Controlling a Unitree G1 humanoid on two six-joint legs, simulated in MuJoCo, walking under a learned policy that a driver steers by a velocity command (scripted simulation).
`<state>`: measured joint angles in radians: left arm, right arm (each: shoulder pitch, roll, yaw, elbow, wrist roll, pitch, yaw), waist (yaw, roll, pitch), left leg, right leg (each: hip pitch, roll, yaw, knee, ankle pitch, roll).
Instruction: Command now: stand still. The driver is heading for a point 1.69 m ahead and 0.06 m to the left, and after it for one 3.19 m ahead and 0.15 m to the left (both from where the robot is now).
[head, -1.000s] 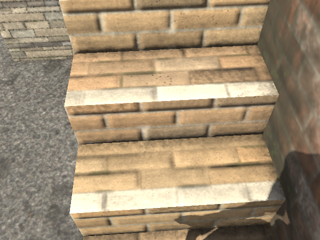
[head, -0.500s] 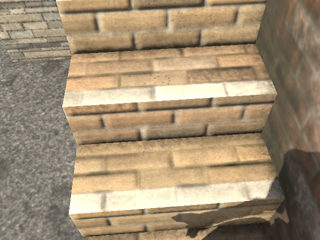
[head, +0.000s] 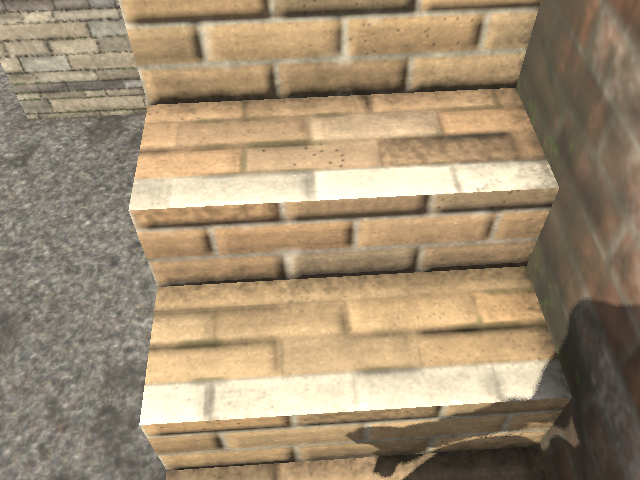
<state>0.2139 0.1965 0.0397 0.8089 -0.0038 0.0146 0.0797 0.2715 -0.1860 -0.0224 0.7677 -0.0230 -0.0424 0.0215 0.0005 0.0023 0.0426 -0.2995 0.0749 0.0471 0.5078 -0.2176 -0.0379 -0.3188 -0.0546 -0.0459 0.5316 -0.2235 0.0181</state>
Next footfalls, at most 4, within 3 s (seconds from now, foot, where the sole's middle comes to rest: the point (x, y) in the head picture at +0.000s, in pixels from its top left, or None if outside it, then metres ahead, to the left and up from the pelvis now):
none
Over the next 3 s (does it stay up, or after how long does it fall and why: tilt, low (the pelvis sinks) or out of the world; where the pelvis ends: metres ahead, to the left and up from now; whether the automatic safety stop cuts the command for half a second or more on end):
stays up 0.01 0.00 0.00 its command is cut before an obstacle from the start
